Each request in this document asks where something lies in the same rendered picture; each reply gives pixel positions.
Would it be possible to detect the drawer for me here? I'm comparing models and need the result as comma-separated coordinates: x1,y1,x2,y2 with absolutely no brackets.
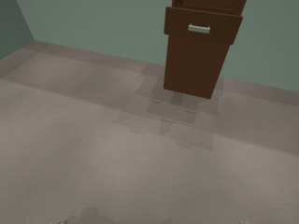
164,4,243,45

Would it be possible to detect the handle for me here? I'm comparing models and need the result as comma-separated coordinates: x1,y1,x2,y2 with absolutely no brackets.
188,24,210,34

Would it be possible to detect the cabinet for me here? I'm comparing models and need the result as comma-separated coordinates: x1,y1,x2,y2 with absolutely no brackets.
164,0,247,100

